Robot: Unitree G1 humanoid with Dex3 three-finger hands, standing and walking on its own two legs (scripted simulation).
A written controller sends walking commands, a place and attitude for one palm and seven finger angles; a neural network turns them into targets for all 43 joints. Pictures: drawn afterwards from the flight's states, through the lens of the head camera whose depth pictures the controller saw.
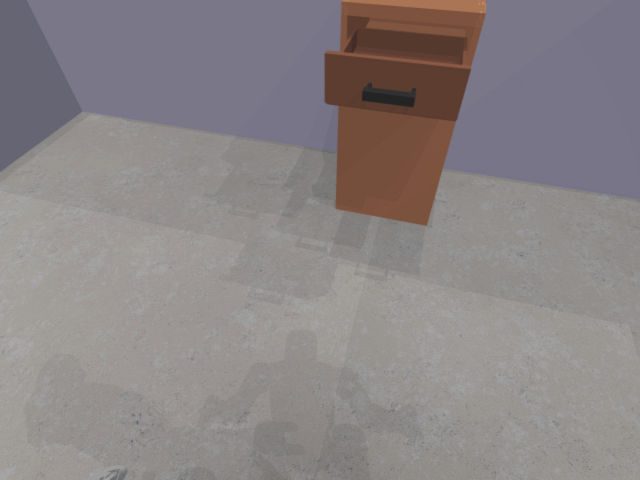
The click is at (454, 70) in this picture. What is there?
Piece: drawer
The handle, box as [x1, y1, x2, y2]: [362, 83, 415, 106]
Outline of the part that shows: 362,91 362,100 407,106 413,105 415,95 415,88 412,88 411,92 371,88 371,83 368,83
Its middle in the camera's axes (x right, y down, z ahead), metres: +0.18 -0.38 +1.02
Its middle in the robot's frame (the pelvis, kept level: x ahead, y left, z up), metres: +1.03 -0.13 -0.01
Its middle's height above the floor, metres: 0.76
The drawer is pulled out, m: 0.29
